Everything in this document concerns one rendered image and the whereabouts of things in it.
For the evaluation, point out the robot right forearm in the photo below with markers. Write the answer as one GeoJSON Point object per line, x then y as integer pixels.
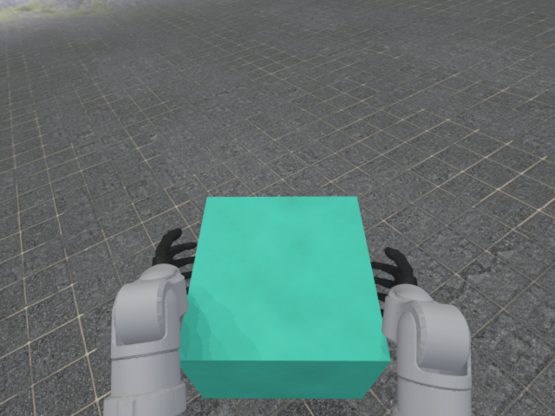
{"type": "Point", "coordinates": [433, 357]}

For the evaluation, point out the robot right hand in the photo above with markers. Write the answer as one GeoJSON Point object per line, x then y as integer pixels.
{"type": "Point", "coordinates": [403, 274]}

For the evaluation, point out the carton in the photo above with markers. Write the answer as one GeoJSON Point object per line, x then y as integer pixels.
{"type": "Point", "coordinates": [282, 301]}

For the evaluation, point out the robot left forearm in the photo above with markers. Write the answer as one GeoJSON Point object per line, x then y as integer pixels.
{"type": "Point", "coordinates": [145, 377]}

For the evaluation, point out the robot left hand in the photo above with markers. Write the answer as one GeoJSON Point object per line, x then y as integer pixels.
{"type": "Point", "coordinates": [165, 253]}

